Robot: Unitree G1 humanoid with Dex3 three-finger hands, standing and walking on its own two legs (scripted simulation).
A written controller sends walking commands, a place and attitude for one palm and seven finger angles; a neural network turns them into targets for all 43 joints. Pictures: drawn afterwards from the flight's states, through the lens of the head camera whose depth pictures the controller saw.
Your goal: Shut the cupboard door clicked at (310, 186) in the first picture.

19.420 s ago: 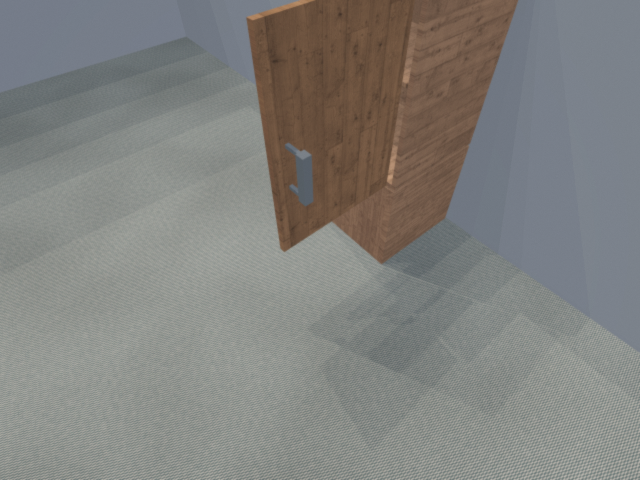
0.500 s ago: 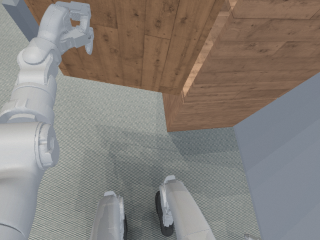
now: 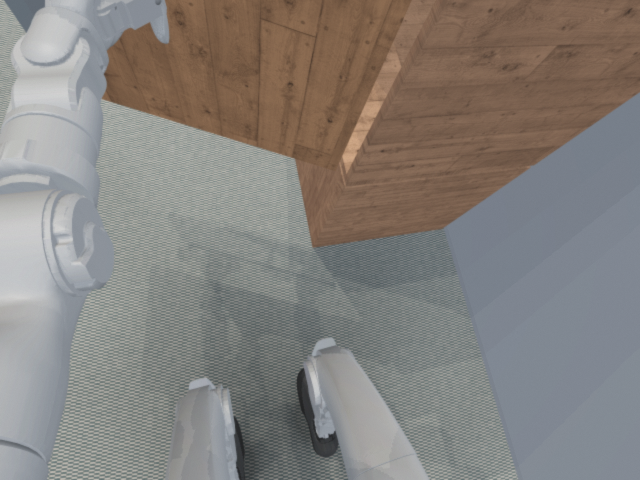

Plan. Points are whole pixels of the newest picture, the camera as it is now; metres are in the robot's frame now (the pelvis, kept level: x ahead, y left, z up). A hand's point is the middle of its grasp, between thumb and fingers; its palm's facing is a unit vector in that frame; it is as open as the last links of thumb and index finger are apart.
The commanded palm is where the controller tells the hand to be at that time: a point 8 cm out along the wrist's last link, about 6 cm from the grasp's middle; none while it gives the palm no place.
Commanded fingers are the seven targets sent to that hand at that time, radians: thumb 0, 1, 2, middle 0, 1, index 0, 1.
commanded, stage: pull the fist back off the door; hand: left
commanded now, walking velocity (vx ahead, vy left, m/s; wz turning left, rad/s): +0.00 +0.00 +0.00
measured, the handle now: out of the picture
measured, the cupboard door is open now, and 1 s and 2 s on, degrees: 65 63 63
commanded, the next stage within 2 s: draw the hand back to the body in 0.80 s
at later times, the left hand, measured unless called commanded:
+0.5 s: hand (166, 25) +0.57 +0.05 +0.10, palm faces +0.04 -1.00 -0.06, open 3.1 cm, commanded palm +0.52 +0.10 +0.09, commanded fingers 0.00 0.90 0.90 -1.30 -1.50 -1.30 -1.50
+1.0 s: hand (186, 78) +0.52 +0.04 +0.10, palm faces +0.04 -1.00 -0.02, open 3.1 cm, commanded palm +0.46 +0.11 +0.11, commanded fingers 0.00 0.90 0.90 -1.30 -1.50 -1.30 -1.50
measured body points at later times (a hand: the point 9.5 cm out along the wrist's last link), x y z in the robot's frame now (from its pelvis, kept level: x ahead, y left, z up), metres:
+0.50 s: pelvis +0.03 -0.01 +0.04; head +0.18 -0.01 +0.46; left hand +0.56 +0.10 +0.11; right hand +0.01 -0.26 -0.08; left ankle +0.02 +0.10 -0.58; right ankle +0.08 -0.12 -0.58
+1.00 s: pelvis +0.01 -0.01 +0.04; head +0.15 -0.01 +0.47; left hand +0.51 +0.09 +0.10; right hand +0.08 -0.27 -0.09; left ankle +0.02 +0.10 -0.58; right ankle +0.08 -0.12 -0.58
